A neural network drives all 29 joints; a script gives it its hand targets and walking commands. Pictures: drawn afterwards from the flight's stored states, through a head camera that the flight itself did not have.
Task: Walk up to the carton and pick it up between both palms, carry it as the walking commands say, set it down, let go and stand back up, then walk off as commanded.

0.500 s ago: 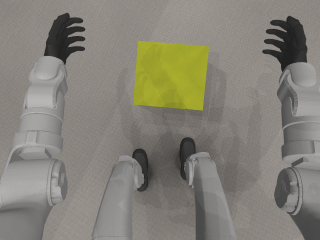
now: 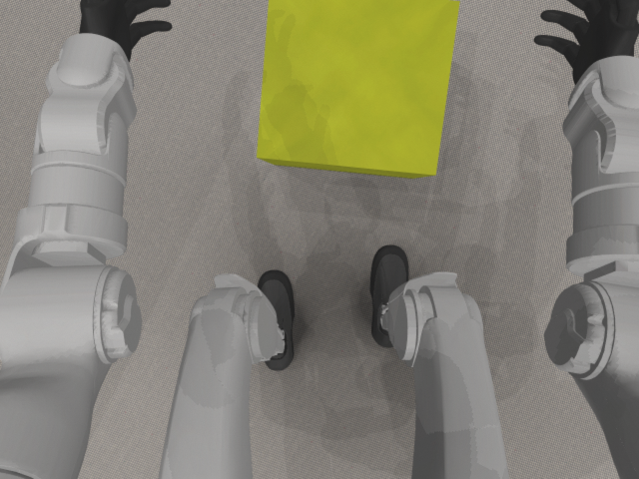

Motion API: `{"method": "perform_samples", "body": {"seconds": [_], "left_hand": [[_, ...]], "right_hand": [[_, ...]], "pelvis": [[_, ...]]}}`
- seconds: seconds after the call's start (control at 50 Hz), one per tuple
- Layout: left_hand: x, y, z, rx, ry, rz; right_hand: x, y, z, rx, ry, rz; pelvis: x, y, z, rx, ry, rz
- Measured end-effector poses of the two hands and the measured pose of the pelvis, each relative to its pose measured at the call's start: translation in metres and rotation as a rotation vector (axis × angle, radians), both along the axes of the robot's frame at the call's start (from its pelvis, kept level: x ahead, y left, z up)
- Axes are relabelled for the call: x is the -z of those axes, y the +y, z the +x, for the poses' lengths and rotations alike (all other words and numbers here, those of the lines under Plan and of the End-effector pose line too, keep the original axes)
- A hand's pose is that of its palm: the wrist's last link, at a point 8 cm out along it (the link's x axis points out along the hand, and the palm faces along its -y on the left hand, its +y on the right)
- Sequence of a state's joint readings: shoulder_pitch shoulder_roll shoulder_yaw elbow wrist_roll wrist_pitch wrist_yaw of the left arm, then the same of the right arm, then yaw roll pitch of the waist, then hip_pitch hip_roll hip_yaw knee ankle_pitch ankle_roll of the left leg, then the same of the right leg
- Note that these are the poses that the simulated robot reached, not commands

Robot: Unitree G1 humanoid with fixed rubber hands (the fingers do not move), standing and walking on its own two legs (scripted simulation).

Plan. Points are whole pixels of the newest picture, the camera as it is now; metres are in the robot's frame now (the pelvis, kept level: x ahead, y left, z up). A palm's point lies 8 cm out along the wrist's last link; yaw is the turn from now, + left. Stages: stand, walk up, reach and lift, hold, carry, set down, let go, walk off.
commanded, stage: reach and lift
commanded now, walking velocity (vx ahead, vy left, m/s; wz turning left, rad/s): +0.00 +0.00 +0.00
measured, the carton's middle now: (351, 96) +0.55 -0.06 -0.43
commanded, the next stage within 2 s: none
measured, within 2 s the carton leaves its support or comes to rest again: neither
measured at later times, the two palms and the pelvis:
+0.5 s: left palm (182, 80) +0.55 +0.17 -0.27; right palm (527, 99) +0.50 -0.28 -0.28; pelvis -0.03 +0.01 -0.11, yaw -1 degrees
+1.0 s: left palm (196, 93) +0.56 +0.18 -0.34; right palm (513, 105) +0.50 -0.29 -0.33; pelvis -0.01 +0.01 -0.15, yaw -1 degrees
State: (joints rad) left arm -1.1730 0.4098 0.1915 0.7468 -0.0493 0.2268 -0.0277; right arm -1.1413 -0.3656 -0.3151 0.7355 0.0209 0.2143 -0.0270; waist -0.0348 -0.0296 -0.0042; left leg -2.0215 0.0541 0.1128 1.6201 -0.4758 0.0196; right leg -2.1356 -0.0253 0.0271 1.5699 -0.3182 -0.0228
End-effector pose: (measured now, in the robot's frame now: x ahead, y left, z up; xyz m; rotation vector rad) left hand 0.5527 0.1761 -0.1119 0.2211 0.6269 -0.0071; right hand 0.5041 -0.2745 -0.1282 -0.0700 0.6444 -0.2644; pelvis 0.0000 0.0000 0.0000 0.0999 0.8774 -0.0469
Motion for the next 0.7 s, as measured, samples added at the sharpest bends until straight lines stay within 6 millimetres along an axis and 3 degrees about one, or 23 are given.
{"method": "perform_samples", "body": {"seconds": [0.28, 0.34, 0.46, 0.7], "left_hand": [[0.099, 0.006, 0.004, -0.094, -0.008, -0.054], [0.125, 0.001, 0.002, -0.091, 0.026, -0.061], [0.150, -0.008, 0.004, -0.078, 0.037, -0.064], [0.199, 0.000, -0.003, -0.105, 0.092, -0.053]], "right_hand": [[0.104, 0.001, -0.002, 0.090, 0.003, 0.053], [0.127, 0.002, -0.006, 0.096, 0.030, 0.065], [0.142, -0.004, -0.006, 0.100, 0.017, 0.047], [0.186, -0.012, -0.009, 0.083, 0.077, 0.037]], "pelvis": [[0.060, 0.005, -0.030, -0.004, -0.288, -0.026], [0.078, 0.007, -0.031, -0.010, -0.278, -0.029], [0.101, 0.009, -0.030, -0.017, -0.282, -0.035], [0.129, 0.008, -0.021, -0.023, -0.288, -0.036]]}}
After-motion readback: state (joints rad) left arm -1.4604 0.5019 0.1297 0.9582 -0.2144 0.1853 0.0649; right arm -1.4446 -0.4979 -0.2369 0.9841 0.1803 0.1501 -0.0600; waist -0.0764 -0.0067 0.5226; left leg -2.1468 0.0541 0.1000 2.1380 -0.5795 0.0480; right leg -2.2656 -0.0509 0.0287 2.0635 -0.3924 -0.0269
